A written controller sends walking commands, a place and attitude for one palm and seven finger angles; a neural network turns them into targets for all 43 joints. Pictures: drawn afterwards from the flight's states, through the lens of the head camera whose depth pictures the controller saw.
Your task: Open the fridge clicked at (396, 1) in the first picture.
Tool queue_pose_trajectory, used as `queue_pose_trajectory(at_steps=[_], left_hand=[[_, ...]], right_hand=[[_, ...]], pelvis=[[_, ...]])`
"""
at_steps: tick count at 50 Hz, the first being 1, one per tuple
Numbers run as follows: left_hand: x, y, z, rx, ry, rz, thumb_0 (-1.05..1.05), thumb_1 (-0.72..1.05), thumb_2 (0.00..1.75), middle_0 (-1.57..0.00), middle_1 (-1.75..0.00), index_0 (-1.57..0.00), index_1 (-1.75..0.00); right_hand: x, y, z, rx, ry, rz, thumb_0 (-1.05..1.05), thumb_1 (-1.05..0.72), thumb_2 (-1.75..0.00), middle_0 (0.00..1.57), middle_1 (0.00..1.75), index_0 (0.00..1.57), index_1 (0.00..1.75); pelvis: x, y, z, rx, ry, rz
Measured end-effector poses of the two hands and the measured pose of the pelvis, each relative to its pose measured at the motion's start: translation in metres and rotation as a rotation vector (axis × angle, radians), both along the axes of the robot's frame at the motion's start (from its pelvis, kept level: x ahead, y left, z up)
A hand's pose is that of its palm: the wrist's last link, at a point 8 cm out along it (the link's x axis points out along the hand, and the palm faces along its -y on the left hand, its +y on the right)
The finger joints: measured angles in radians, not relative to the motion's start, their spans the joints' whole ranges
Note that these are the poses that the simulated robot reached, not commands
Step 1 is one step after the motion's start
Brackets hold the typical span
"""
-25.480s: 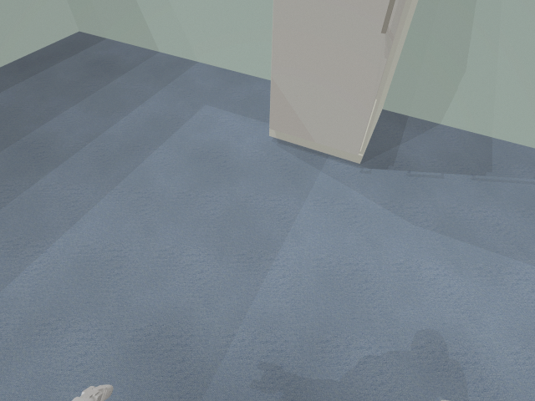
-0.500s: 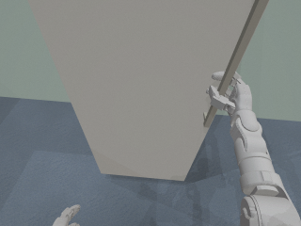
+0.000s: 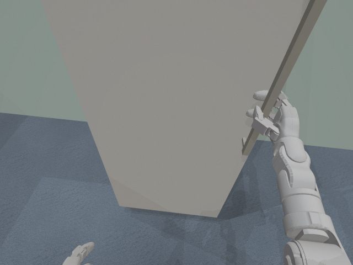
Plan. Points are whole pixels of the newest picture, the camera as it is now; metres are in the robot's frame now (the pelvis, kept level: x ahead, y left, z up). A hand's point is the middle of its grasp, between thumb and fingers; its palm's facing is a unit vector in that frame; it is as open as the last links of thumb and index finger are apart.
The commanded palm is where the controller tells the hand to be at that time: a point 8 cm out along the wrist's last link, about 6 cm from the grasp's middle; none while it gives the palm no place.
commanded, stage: grip the handle and tug to test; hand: right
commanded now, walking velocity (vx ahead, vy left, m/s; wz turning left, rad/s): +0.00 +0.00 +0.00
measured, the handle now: (269, 93) +0.47 -0.16 +0.18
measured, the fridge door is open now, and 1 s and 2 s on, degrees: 0 9 41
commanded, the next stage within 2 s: pull the door a little, standing still in 0.26 s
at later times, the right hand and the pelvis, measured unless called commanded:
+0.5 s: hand (257, 122) +0.40 -0.14 +0.14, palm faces +0.03 +1.00 +0.00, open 5.8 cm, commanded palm +0.36 -0.19 +0.14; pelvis +0.04 +0.00 +0.00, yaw +0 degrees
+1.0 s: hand (257, 148) +0.33 -0.12 +0.14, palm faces -0.01 +1.00 -0.07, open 6.1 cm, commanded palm +0.30 -0.18 +0.13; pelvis +0.09 +0.01 +0.01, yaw +8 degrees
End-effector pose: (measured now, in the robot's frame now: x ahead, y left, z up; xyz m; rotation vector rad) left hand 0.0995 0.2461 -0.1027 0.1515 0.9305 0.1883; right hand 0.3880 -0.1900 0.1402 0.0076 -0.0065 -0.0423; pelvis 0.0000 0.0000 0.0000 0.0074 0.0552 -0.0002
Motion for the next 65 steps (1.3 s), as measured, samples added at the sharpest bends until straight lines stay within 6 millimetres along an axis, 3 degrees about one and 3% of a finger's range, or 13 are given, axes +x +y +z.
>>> queue_pose_trajectory(at_steps=[9, 26, 38, 45, 49, 51, 59, 65], left_hand=[[0.017, 0.001, 0.004, -0.009, -0.028, 0.002, 0.01, 0.90, 0.90, -0.20, -0.30, -0.20, -0.30], [0.078, -0.005, 0.016, -0.006, -0.083, -0.054, 0.01, 0.90, 0.90, -0.20, -0.30, -0.20, -0.30], [0.091, 0.001, 0.023, -0.034, -0.140, -0.014, 0.01, 0.90, 0.90, -0.20, -0.30, -0.20, -0.30], [0.098, 0.007, 0.031, -0.041, -0.126, 0.022, 0.01, 0.90, 0.90, -0.20, -0.30, -0.20, -0.30], [0.113, 0.008, 0.038, -0.039, -0.171, 0.024, 0.01, 0.90, 0.90, -0.20, -0.30, -0.20, -0.30], [0.123, 0.009, 0.038, -0.014, -0.181, 0.002, 0.01, 0.90, 0.90, -0.20, -0.30, -0.20, -0.30], [0.155, 0.003, 0.042, 0.035, -0.180, -0.073, 0.01, 0.90, 0.90, -0.20, -0.30, -0.20, -0.30], [0.156, -0.008, 0.040, -0.067, -0.213, -0.108, 0.01, 0.90, 0.90, -0.20, -0.30, -0.20, -0.30]], right_hand=[[-0.005, 0.001, 0.000, -0.005, -0.008, -0.002, 0.02, -0.80, -0.81, 0.31, 1.40, 0.31, 1.38], [-0.007, 0.000, 0.003, -0.010, 0.020, 0.013, 0.02, -0.78, -0.84, 0.29, 1.34, 0.29, 1.35], [-0.014, 0.002, 0.002, -0.017, 0.005, 0.008, 0.02, -0.80, -0.83, 0.26, 1.33, 0.25, 1.33], [-0.045, 0.005, 0.004, -0.024, 0.029, 0.031, 0.02, -0.80, -0.82, 0.24, 1.29, 0.23, 1.33], [-0.076, 0.011, 0.007, -0.037, 0.042, 0.045, 0.02, -0.78, -0.82, 0.25, 1.27, 0.24, 1.33], [-0.084, 0.012, 0.008, -0.124, 0.020, 0.054, 0.01, -0.74, -0.81, 0.27, 1.28, 0.26, 1.34], [-0.107, 0.020, 0.006, -0.216, 0.002, 0.033, -0.02, -0.66, -0.80, 0.39, 1.36, 0.39, 1.38], [-0.120, 0.029, 0.010, -0.274, 0.061, -0.062, -0.03, -0.66, -0.80, 0.43, 1.39, 0.39, 1.39]], pelvis=[[0.012, 0.000, 0.001, -0.001, -0.001, 0.010], [0.037, 0.005, 0.004, -0.002, -0.002, 0.001], [0.054, 0.009, 0.005, -0.013, 0.006, 0.054], [0.074, 0.010, 0.014, -0.014, 0.013, 0.093], [0.090, 0.010, 0.016, -0.010, 0.018, 0.133], [0.093, 0.011, 0.014, -0.009, 0.016, 0.127], [0.088, 0.007, 0.018, -0.018, 0.005, 0.057], [0.080, 0.022, 0.026, -0.038, -0.033, 0.023]])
